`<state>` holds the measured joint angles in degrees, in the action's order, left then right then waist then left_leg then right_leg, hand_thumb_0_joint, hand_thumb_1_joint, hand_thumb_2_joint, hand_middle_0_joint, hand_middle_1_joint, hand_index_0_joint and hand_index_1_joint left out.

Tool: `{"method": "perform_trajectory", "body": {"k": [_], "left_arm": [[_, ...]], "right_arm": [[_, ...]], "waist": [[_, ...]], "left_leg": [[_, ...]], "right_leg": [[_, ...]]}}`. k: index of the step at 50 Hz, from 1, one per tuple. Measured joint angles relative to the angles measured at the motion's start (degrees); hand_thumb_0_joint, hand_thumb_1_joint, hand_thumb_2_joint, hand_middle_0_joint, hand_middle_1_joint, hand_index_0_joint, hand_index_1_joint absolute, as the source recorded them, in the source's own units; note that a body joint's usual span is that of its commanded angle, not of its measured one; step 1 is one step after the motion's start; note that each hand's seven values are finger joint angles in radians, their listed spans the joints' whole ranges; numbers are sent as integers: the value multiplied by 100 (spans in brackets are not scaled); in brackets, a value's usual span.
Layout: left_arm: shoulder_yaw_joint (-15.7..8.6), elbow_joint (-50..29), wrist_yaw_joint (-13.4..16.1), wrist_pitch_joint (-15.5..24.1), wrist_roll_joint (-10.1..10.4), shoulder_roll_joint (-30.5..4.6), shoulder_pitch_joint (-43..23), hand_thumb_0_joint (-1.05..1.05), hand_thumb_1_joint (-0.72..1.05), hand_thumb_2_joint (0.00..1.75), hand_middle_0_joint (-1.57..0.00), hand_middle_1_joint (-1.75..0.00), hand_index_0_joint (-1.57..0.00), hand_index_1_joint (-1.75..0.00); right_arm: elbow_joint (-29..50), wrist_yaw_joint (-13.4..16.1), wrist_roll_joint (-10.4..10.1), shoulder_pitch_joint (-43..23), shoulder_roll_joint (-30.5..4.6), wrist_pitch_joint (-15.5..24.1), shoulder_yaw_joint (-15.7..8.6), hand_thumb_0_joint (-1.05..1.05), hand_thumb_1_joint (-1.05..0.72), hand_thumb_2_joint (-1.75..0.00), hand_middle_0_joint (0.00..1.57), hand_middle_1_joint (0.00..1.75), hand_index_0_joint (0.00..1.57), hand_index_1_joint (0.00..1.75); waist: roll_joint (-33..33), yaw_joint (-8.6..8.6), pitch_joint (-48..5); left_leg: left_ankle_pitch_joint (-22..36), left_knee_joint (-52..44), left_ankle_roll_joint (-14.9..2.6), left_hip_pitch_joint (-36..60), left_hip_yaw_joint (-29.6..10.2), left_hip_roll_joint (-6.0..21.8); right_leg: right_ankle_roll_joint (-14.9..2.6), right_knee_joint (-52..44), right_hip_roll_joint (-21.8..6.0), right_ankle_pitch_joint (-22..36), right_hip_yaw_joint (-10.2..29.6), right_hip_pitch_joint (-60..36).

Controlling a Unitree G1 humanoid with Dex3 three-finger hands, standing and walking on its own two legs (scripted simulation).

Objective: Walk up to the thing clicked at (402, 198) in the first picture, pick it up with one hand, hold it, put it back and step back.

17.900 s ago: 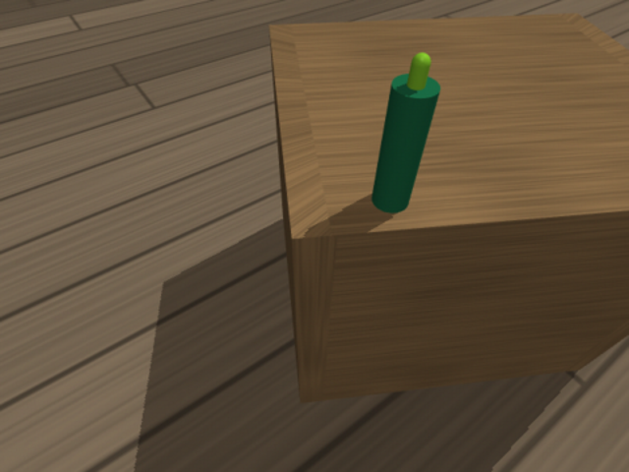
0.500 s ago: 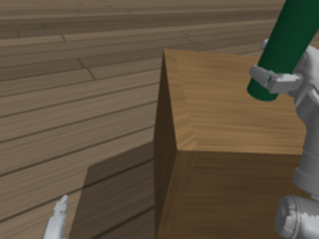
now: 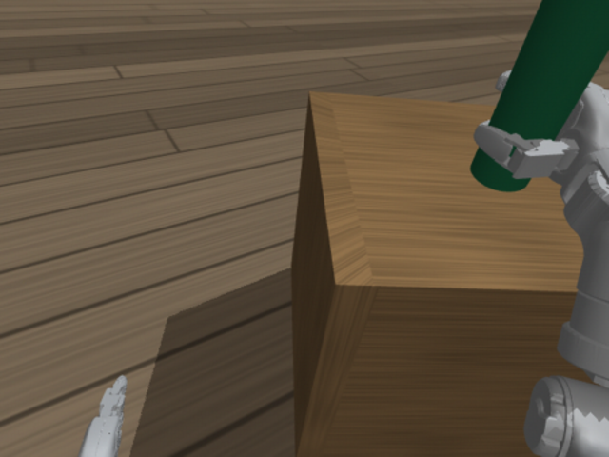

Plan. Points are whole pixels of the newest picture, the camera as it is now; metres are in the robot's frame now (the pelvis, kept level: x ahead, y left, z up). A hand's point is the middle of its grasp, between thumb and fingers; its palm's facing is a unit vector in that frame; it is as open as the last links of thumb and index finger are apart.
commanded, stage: hold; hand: right
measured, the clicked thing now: (554, 64) +0.33 -0.18 +0.39
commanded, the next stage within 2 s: crouch in 0.08 s
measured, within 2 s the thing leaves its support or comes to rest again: neither
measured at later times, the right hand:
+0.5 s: hand (496, 148) +0.36 -0.18 +0.29, palm faces +0.14 +0.99 -0.02, open 8.8 cm
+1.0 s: hand (459, 172) +0.42 -0.18 +0.22, palm faces +0.14 +0.99 -0.03, open 8.8 cm
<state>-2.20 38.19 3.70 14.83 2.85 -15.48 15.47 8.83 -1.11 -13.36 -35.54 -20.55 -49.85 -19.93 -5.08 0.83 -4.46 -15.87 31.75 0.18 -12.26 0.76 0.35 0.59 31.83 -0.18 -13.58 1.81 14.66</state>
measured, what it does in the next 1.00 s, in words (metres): stands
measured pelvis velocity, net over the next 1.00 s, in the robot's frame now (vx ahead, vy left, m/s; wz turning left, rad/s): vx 0.00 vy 0.00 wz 0.02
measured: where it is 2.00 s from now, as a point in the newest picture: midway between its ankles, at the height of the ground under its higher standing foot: outside the picture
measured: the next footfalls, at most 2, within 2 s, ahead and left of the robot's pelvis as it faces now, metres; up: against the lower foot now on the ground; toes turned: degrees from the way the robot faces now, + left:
none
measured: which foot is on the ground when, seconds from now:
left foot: down 0.00-1.00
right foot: down 0.00-1.00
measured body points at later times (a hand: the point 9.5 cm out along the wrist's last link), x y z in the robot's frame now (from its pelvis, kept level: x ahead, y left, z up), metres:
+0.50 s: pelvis +0.00 +0.00 +0.00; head -0.05 +0.03 +0.45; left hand +0.17 +0.26 -0.07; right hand +0.34 -0.23 +0.30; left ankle +0.02 +0.12 -0.73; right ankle +0.04 -0.13 -0.73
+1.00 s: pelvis +0.00 +0.00 +0.00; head -0.02 +0.02 +0.45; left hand +0.15 +0.27 -0.07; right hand +0.41 -0.24 +0.23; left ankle +0.02 +0.12 -0.73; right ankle +0.04 -0.13 -0.73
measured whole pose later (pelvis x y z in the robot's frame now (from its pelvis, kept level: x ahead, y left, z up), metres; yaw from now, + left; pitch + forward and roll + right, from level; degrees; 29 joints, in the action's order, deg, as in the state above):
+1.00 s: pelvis +0.00 +0.00 +0.00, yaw +1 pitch +0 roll +0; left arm -3.2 39.1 5.4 17.1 0.8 -13.7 12.8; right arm -27.1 -2.8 -8.9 -39.0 -21.2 -23.3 -17.6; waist -3.4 -2.1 -3.4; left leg -15.3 32.4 0.1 -16.8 -0.3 -0.3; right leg 0.7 32.3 -0.8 -13.4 0.7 18.6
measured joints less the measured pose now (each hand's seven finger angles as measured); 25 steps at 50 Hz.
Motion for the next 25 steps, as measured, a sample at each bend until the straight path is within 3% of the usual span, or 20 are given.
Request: {"method": "perform_trajectory", "body": {"k": [7, 13, 18, 25], "left_arm": [[18, 36, -33, -15, -22, 132, -358, -1, -53, 5, -5, -5, -6, -6], [-117, -132, -89, 28, -22, 119, -306, -1, -52, 5, -5, -5, -6, -5], [-134, -261, -69, -15, -5, 75, 55, -1, -52, 5, -5, -5, -6, -5], [-35, 226, -17, -11, -15, 44, -200, -1, -52, 5, -4, -5, -5, -5]], "right_arm": [[-206, -262, -197, 40, 96, -160, 189, -1, 29, -117, 78, 114, 79, 114], [-276, -109, -315, 210, 69, -219, -17, -1, 30, -118, 78, 115, 79, 114], [-292, 52, -159, 70, 2, 7, -160, -1, 30, -118, 78, 115, 79, 114], [-1004, -66, 160, -173, 30, 186, 177, -1, 30, -119, 78, 115, 79, 114]], "waist": [[-76, -72, -151], [-158, -88, -190], [-1, -34, -96], [98, -43, 60]], "left_leg": [[15, -68, 21, 66, -7, 18], [-20, -32, 35, 68, -34, 34], [-47, 12, 11, 44, -4, 24], [44, -55, -6, 1, 17, -6]], "right_leg": [[-18, -56, 17, 9, -8, -60], [-37, -55, 31, -14, -37, -86], [-13, -33, 22, -21, -6, -63], [11, -61, -6, 50, 17, 1]]}}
